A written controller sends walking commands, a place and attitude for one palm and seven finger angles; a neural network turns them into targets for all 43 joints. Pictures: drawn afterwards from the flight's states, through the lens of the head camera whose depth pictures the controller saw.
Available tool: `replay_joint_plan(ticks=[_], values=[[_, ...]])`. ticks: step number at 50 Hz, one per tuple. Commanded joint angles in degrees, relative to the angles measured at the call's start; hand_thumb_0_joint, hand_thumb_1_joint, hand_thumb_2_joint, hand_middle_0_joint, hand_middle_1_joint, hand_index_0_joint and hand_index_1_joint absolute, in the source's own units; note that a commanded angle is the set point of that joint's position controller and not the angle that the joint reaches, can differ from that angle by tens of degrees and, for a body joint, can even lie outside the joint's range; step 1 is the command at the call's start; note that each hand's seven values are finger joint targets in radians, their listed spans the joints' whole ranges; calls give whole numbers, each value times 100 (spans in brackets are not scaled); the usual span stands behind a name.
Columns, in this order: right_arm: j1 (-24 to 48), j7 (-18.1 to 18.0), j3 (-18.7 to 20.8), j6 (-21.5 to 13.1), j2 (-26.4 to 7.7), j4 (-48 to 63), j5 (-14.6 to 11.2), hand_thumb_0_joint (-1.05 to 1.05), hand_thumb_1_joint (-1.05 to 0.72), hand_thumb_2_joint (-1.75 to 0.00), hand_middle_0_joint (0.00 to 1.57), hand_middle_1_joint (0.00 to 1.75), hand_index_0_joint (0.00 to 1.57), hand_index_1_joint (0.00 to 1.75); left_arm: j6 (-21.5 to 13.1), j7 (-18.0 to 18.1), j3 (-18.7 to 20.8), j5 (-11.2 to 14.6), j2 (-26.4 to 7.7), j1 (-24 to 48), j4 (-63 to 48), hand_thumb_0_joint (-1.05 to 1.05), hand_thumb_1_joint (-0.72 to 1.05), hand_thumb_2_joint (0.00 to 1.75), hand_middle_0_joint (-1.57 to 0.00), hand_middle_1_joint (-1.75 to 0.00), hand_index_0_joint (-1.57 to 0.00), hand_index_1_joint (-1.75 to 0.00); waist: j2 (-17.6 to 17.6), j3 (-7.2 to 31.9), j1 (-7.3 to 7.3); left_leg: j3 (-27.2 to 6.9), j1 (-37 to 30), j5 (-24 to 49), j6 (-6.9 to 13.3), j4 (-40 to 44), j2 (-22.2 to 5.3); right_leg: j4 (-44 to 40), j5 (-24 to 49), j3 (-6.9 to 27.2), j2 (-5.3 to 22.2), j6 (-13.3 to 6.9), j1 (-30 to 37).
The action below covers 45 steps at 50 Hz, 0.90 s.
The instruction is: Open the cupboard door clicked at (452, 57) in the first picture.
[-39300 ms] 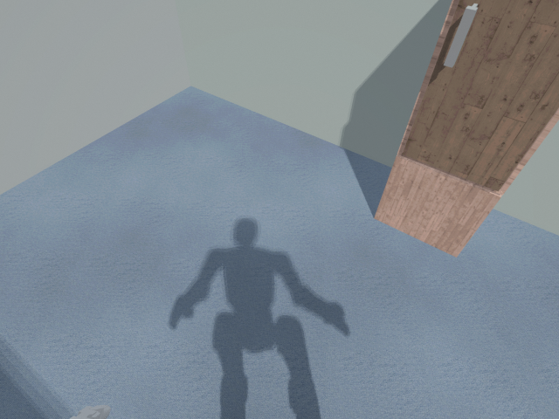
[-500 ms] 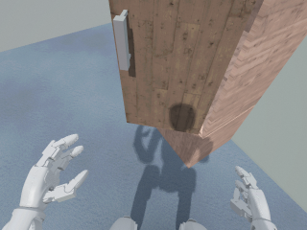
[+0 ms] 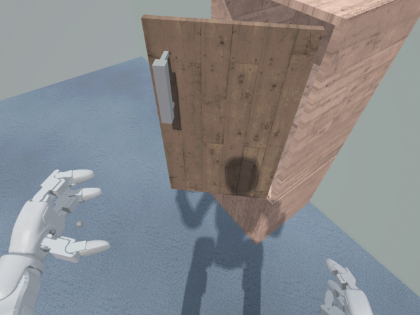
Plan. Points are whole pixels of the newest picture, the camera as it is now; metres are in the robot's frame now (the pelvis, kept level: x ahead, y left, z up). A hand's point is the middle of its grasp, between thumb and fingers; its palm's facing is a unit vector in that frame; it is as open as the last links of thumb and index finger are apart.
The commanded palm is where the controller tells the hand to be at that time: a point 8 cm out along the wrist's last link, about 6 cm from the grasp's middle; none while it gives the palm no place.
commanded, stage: raise the hand with hooked fingers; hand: left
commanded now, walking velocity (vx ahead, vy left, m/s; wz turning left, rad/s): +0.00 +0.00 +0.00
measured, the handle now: (166, 88) +0.55 +0.14 +0.14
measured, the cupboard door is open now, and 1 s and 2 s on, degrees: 46 46 46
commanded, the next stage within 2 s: move the hooked fingers beside the handle in 1.04 s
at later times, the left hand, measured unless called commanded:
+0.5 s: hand (57, 169) +0.29 +0.27 +0.16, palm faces +0.04 -1.00 -0.06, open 14.0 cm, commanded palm +0.27 +0.31 +0.16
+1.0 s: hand (67, 162) +0.30 +0.26 +0.16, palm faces +0.04 -1.00 -0.04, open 14.0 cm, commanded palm +0.27 +0.30 +0.17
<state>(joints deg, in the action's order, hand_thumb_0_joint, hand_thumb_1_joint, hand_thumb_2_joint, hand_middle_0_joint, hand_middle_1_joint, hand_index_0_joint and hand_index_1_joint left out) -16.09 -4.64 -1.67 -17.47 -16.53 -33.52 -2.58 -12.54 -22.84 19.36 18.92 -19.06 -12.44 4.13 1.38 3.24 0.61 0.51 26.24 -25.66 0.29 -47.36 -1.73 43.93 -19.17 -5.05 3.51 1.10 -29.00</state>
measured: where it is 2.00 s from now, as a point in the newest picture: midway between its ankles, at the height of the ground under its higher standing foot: outside the picture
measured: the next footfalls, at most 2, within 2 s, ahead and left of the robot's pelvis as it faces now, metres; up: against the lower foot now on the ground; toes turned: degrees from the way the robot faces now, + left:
none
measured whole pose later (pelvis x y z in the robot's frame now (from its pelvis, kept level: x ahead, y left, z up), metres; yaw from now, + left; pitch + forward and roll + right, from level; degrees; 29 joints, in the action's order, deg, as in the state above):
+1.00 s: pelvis +0.01 -0.02 +0.03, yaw -1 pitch +0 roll +0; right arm -15.1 -7.1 -3.5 -14.2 -16.5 -34.6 -3.6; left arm -2.0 -28.5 26.8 18.1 -24.7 8.5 20.2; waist 2.5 0.7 1.7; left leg 1.3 12.8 -19.4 -1.0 -32.4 -2.3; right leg 31.8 -14.5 -4.8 2.2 -0.1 -17.1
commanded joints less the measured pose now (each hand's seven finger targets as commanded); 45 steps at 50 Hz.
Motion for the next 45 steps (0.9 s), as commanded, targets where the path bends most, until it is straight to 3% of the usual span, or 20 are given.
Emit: replay_joint_plan(ticks=[1, 3, 5, 7, 10, 15, 20, 23, 27, 30, 34, 35, 41, 43, 45], values=[[463, -111, 211, -289, -689, 851, -35, 0, -90, -90, 20, 30, 20, 30, -133, -109, 700, 245, -1318, 1332, -899, 0, -36, 36, -29, -111, -29, -111, 275, 728, 39, -175, -245, 1493, 26, 1152, 186, -704, 843, 57, -367, -231, 992], [482, -133, 195, -273, -669, 851, -50, 0, -90, -90, 20, 30, 20, 30, -14, -196, 685, 237, -1334, 1551, -865, 0, -41, 34, -29, -114, -29, -114, 502, 788, 53, -160, -408, 1547, 17, 1223, 187, -767, 927, 62, -365, -230, 1050], [493, -149, 166, -248, -692, 848, -51, 0, -90, -90, 20, 30, 20, 30, 104, -250, 746, 232, -1472, 1778, -770, 0, -45, 32, -30, -117, -30, -117, 384, 742, 72, -189, -482, 1666, 19, 1286, 183, -828, 1040, 57, -388, -252, 1215], [515, -164, 151, -221, -676, 843, -58, 0, -90, -90, 20, 30, 20, 30, 211, -299, 739, 191, -1499, 1991, -693, 0, -50, 30, -30, -120, -30, -120, 479, 771, 70, -177, -611, 1743, 19, 1370, 176, -885, 1136, 44, -384, -246, 1253], [521, -194, 123, -194, -684, 833, -45, 0, -90, -90, 20, 30, 20, 30, 345, -340, 944, 213, -1719, 2226, -486, 0, -50, 30, -30, -120, -30, -120, 259, 728, 104, -186, -685, 1790, 24, 1451, 177, -995, 1210, 57, -402, -249, 1407], [547, -235, 69, -120, -667, 784, -57, 0, -90, -90, 20, 30, 20, 30, 518, -436, 1018, 195, -1885, 2765, -234, 0, -50, 30, -30, -120, -30, -120, 369, 672, 84, -153, -887, 1844, 32, 1594, 179, -1170, 1299, 82, -397, -249, 1488], [568, -283, 49, -76, -673, 762, -66, 0, -90, -90, 20, 30, 20, 30, 628, -522, 1161, 184, -2146, 3262, -13, 0, -50, 30, -30, -120, -30, -120, 243, 807, 103, -156, -1047, 1903, 51, 1728, 187, -1316, 1374, 109, -373, -244, 1699], [590, -299, 54, -63, -671, 756, -85, 0, -90, -90, 20, 30, 20, 30, 647, -573, 1225, 168, -2268, 3595, 14, 0, -50, 30, -30, -120, -30, -120, 364, 982, 97, -138, -1191, 1993, 58, 1800, 199, -1376, 1481, 124, -349, -236, 1779], [555, -297, 43, -24, -704, 701, -93, 0, -90, -90, 20, 30, 20, 30, 785, -648, 1286, 173, -2390, 3809, 514, 0, -50, 30, -30, -120, -30, -120, 232, 811, 103, -123, -1154, 1999, 75, 1897, 205, -1484, 1550, 141, -330, -237, 1816], [510, -253, 82, 5, -721, 743, -111, 0, -90, -90, 20, 30, 20, 30, 901, -748, 1139, 189, -2180, 3439, 824, 0, -50, 30, -30, -120, -30, -120, 12, 721, 144, -80, -1103, 2034, 82, 1881, 219, -1473, 1614, 152, -316, -226, 1836], [556, -213, 122, 17, -736, 825, -105, 0, -90, -90, 20, 30, 20, 30, 832, -710, 1292, 194, -2322, 3509, 414, 0, -50, 30, -30, -120, -30, -120, 131, 1076, 184, -30, -1195, 2146, 85, 1865, 229, -1438, 1728, 177, -298, -212, 1941], [561, -202, 108, 18, -727, 827, -83, 0, -90, -90, 20, 30, 20, 30, 790, -672, 1401, 212, -2445, 3531, 335, 0, -50, 30, -30, -120, -30, -120, 127, 1023, 211, -26, -1196, 2170, 91, 1855, 228, -1447, 1766, 206, -306, -228, 2001], [566, -254, 105, 7, -691, 778, -87, 0, -90, -90, 20, 30, 20, 30, 682, -506, 1375, 122, -2402, 3739, 309, 0, -50, 30, -30, -120, -30, -120, 246, 799, 143, 11, -1218, 1952, 99, 1969, 226, -1557, 1547, 223, -308, -217, 1889], [542, -287, 120, -1, -691, 767, -85, 0, -90, -90, 20, 30, 20, 30, 665, -506, 1337, 102, -2357, 3756, 265, 0, -50, 30, -30, -120, -30, -120, 304, 952, 121, 27, -1312, 1985, 110, 1956, 226, -1555, 1608, 240, -298, -203, 1907], [537, -299, 100, 1, -685, 765, -85, 0, -90, -90, 20, 30, 20, 30, 684, -538, 1277, 106, -2349, 3766, 285, 0, -50, 30, -30, -120, -30, -120, 256, 869, 122, 38, -1299, 1942, 110, 1947, 223, -1582, 1582, 270, -305, -202, 1936]])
